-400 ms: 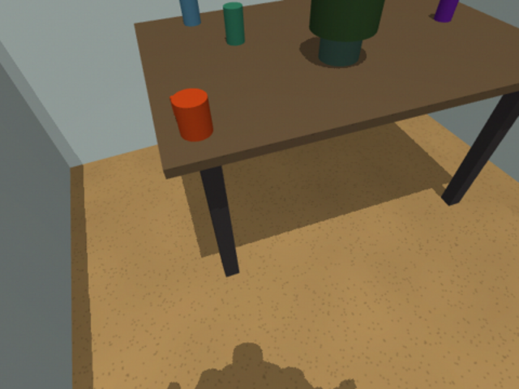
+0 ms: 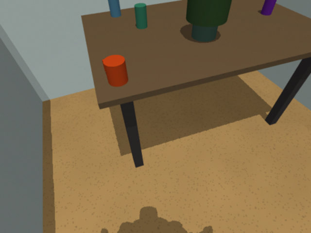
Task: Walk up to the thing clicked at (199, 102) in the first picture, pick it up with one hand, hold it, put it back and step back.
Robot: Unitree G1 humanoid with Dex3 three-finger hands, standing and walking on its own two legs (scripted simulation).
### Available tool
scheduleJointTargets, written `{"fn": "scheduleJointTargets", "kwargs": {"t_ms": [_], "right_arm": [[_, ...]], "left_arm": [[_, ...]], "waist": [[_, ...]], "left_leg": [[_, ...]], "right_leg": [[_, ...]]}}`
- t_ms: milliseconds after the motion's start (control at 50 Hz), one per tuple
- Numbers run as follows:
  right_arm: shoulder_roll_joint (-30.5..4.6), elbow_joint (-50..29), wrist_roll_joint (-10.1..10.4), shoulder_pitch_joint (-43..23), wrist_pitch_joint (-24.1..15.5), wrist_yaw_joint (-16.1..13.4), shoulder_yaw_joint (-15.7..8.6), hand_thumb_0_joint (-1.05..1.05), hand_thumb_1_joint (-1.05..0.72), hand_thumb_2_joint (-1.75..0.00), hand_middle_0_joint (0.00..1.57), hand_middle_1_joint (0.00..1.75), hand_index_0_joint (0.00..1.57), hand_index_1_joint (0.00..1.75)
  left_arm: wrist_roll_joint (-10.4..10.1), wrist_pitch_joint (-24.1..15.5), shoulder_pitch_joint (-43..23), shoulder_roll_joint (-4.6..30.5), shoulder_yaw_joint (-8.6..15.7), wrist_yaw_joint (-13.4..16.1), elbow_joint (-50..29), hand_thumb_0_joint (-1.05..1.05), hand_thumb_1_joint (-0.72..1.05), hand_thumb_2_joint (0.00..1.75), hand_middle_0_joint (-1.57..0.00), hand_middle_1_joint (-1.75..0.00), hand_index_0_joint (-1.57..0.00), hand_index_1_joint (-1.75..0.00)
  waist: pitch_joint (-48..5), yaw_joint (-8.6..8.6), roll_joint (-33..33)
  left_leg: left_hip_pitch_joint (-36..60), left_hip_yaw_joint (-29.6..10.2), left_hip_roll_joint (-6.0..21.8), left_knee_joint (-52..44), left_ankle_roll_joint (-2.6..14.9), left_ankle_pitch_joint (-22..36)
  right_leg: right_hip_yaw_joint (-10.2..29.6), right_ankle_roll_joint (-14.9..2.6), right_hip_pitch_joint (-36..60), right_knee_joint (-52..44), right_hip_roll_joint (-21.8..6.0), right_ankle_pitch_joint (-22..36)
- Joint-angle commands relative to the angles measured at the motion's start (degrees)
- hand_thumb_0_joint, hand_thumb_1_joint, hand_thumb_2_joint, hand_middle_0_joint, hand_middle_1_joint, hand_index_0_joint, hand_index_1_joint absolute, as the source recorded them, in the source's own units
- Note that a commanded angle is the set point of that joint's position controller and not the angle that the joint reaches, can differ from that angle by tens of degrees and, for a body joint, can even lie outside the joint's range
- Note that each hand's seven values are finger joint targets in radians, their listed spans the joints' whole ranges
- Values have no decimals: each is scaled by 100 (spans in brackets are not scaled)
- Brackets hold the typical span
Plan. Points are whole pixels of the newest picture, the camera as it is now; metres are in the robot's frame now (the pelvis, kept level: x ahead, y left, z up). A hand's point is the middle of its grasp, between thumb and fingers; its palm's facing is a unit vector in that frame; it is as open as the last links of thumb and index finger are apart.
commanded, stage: stand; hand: left
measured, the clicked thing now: (113, 69) +0.76 +0.20 +0.01
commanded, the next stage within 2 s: walk up in 0.72 s
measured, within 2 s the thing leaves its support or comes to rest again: neither
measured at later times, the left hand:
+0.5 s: hand out of the picture +0.07 +0.25 -0.16, palm faces -0.03 -0.94 -0.34, open 7.4 cm
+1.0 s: hand out of the picture +0.11 +0.24 -0.15, palm faces -0.02 -0.91 -0.41, open 7.4 cm
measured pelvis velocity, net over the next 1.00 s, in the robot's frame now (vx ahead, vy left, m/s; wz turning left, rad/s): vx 0.05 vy -0.05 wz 0.00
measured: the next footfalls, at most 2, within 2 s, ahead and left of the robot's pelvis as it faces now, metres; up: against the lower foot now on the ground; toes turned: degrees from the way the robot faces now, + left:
right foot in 0.98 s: +0.14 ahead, -0.19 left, +0.00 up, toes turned -2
left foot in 1.38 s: +0.31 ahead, +0.06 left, +0.00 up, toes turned +8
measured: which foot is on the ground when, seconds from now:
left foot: down 0.00-1.00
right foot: down 0.00-0.76, up 0.78-0.96, down 0.98-1.00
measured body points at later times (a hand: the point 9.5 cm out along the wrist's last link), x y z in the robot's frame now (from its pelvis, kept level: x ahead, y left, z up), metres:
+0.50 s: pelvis +0.00 +0.00 +0.00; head +0.01 +0.00 +0.45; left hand +0.08 +0.30 -0.13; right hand +0.08 -0.30 -0.13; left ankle +0.00 +0.13 -0.75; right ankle +0.00 -0.12 -0.75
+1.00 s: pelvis +0.05 -0.05 -0.02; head +0.06 -0.06 +0.43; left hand +0.11 +0.29 -0.12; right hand +0.07 -0.38 -0.15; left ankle +0.00 +0.12 -0.75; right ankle +0.09 -0.18 -0.75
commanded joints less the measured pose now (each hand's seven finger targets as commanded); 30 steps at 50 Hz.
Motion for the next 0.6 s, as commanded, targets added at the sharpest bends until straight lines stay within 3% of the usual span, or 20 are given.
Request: {"fn": "scheduleJointTargets", "kwargs": {"t_ms": [0, 200, 300, 360, 420, 580], "right_arm": [[-1186, -328, 2, -201, -131, -77, -197, 0, -90, -90, 20, 30, 20, 30], [-1170, -320, 0, -174, -129, -67, -192, 0, -90, -90, 20, 30, 20, 30], [-1220, -320, -8, -173, -141, -85, -204, 0, -90, -90, 20, 30, 20, 30], [-1238, -303, 3, -203, -140, -90, -205, 0, -90, -90, 20, 30, 20, 30], [-1249, -325, 1, -209, -146, -94, -212, 0, -90, -90, 20, 30, 20, 30], [-1220, -302, -4, -164, -125, -90, -206, 0, -90, -90, 20, 30, 20, 30]], "left_arm": [[10, -149, -231, 1211, 260, 91, -305, 0, 90, 90, -20, -30, -20, -30], [5, -160, -232, 1235, 275, 85, -315, 0, 90, 90, -20, -30, -20, -30], [4, -160, -204, 1231, 277, 82, -336, 0, 90, 90, -20, -30, -20, -30], [-6, -142, -174, 1202, 264, 84, -310, 0, 90, 90, -20, -30, -20, -30], [10, -143, -165, 1221, 268, 82, -334, 0, 90, 90, -20, -30, -20, -30], [0, -129, -199, 1216, 261, 90, -314, 0, 90, 90, -20, -30, -20, -30]], "waist": [[-299, -14, -82], [-289, -23, -27], [-451, -11, 21], [-325, 8, 23], [-436, 13, 25], [-294, -11, -43]], "left_leg": [[69, -523, 639, -313, 195, 611], [30, -532, 639, -360, 197, 526], [167, -484, 657, -287, 209, 804], [116, -534, 669, -340, 192, 783], [200, -486, 667, -273, 197, 906], [112, -504, 663, -354, 189, 683]], "right_leg": [[541, -113, -41, -402, -709, 574], [557, -130, -2, -423, -713, 489], [575, -150, 132, -363, -751, 858], [540, -135, 37, -384, -702, 687], [549, -147, 106, -359, -740, 909], [559, -153, 29, -401, -720, 604]]}}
